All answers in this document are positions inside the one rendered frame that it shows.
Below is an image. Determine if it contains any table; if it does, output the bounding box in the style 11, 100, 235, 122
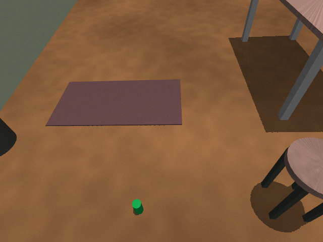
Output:
241, 0, 323, 120

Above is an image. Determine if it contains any stool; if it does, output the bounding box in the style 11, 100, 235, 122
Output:
261, 138, 323, 222

